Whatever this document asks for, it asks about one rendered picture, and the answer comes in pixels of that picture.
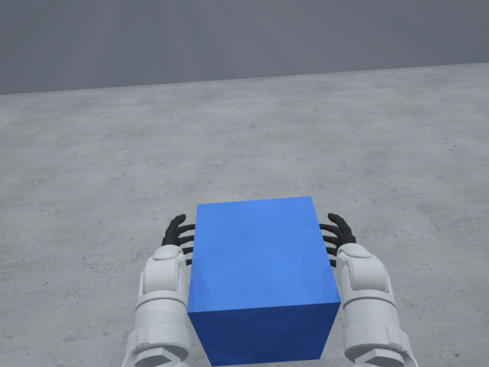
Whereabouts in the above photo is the left robot forearm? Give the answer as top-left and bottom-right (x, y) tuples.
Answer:
(121, 245), (190, 367)

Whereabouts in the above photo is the right robot forearm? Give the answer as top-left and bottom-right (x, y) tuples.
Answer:
(336, 243), (419, 367)

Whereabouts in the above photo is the right robot hand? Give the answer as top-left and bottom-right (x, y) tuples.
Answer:
(319, 213), (356, 268)

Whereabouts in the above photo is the left robot hand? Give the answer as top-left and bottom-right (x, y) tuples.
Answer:
(161, 214), (196, 265)

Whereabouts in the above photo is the carton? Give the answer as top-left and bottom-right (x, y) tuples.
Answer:
(187, 196), (341, 366)

